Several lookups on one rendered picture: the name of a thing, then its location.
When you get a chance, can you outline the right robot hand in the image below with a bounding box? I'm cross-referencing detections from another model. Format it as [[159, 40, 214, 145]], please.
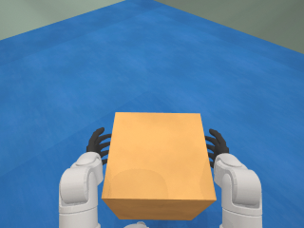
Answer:
[[204, 128, 230, 168]]

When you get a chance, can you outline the left robot forearm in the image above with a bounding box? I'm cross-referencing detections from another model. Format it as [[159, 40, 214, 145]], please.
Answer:
[[58, 152, 104, 228]]

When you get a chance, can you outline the carton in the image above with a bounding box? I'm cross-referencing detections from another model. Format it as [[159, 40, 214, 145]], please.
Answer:
[[101, 112, 217, 220]]

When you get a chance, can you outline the left robot hand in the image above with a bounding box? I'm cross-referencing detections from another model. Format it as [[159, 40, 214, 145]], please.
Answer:
[[86, 127, 112, 165]]

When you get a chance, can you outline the right robot forearm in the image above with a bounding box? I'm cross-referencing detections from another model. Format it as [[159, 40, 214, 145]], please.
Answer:
[[214, 153, 262, 228]]

